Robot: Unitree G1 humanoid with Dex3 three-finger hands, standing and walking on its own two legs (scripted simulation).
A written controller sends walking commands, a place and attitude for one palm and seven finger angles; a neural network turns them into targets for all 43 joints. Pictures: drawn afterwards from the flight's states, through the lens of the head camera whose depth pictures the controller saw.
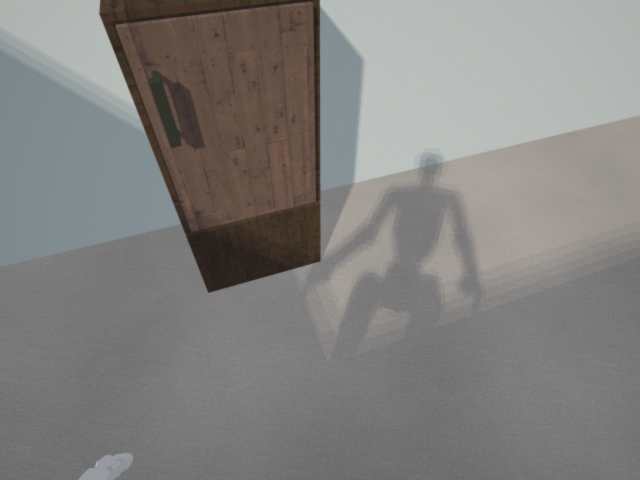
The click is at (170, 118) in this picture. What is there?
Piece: cupboard door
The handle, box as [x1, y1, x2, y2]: [148, 70, 181, 147]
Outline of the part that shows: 151,71 152,77 148,78 149,85 170,146 173,147 181,145 160,77 156,75 155,70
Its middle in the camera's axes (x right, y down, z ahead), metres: -0.36 -0.29 +0.88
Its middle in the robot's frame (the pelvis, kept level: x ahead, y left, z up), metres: +0.84 +0.40 +0.02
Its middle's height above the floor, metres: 0.78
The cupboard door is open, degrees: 0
